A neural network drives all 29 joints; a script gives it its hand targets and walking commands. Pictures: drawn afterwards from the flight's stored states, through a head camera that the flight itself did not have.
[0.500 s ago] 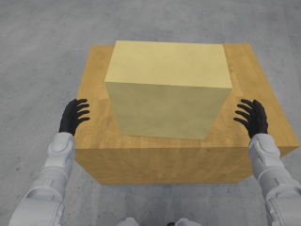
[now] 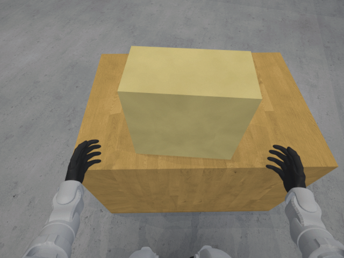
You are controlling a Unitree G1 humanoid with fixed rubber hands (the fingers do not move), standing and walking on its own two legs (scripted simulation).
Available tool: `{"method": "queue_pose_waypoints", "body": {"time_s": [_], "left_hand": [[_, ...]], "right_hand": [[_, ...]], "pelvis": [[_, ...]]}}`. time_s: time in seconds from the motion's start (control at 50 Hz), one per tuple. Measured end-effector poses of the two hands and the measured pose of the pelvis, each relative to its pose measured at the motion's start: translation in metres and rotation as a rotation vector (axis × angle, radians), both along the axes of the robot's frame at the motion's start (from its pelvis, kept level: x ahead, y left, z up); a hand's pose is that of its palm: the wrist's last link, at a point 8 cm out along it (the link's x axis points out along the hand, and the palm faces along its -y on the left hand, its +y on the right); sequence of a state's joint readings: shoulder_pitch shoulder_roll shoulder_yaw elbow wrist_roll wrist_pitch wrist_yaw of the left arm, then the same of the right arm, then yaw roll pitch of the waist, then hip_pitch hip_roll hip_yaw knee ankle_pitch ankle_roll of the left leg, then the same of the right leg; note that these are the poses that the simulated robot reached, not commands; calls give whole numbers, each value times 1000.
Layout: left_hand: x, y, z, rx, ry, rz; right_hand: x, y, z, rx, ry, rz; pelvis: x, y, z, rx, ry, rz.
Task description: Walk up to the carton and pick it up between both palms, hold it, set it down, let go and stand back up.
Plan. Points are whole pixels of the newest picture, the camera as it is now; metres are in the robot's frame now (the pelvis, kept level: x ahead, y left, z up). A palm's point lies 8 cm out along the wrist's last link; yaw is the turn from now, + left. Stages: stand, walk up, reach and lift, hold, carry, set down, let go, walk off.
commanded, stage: set down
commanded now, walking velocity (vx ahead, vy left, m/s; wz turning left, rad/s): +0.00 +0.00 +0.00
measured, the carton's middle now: (186, 108) +0.50 -0.03 -0.01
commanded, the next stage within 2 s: let go in 1.12 s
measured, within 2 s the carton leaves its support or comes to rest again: neither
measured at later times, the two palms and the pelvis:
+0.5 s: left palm (77, 197) +0.25 +0.24 -0.03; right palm (288, 208) +0.22 -0.25 -0.04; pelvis +0.02 +0.00 +0.02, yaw -1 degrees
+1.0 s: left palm (77, 225) +0.19 +0.23 -0.05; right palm (280, 229) +0.18 -0.22 -0.05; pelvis +0.03 +0.00 +0.03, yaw -2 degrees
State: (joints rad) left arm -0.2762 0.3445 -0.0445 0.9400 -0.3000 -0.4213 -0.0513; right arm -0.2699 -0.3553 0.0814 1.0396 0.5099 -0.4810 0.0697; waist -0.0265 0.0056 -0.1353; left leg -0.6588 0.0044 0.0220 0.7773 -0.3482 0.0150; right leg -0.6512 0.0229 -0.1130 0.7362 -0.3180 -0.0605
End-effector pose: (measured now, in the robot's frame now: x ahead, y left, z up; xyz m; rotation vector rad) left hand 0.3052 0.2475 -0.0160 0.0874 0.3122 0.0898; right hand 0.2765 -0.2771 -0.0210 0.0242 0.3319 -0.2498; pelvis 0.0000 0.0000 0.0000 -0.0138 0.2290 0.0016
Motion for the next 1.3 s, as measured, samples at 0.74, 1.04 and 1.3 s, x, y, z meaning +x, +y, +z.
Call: {"method": "queue_pose_waypoints", "body": {"time_s": [0.74, 1.04, 1.3], "left_hand": [[-85, -15, -24, 13, 335, 17], [-115, -17, -32, 44, 482, 17], [-131, -22, -36, 84, 557, 1]], "right_hand": [[-81, 39, -23, -49, 279, 109], [-104, 56, -26, -74, 389, 141], [-125, 57, -32, -83, 452, 154]], "pelvis": [[24, -5, 30, 15, -241, -36], [25, -3, 35, 12, -280, -35], [20, 3, 36, 4, -281, -49]]}}
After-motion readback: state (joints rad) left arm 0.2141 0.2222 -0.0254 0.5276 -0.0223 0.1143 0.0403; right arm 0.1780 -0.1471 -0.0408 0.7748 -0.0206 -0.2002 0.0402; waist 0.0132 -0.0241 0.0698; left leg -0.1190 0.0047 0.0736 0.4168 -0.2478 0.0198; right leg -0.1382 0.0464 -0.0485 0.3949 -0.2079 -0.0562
